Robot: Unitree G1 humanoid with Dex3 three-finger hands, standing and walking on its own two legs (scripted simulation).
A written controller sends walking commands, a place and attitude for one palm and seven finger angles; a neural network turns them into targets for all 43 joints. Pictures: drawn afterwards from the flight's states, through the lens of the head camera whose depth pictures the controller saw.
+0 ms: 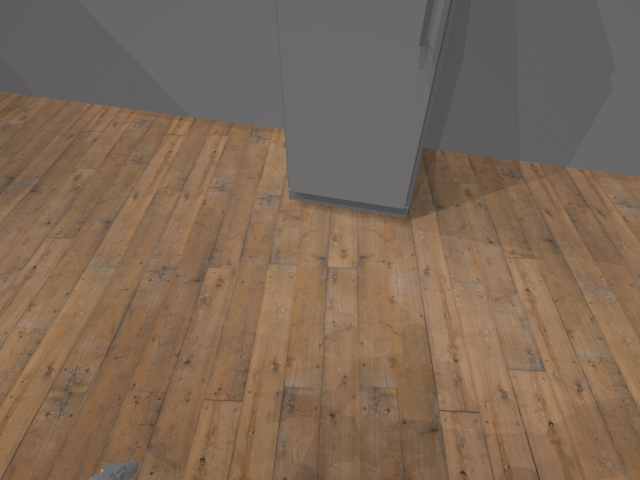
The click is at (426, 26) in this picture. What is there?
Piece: fridge door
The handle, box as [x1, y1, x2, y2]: [419, 0, 433, 45]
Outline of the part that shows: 433,0 427,0 419,45 425,45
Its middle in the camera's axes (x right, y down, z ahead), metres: +0.31 -0.69 +1.09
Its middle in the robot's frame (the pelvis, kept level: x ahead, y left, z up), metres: +1.31 -0.23 +0.16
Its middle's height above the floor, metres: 0.93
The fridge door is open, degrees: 0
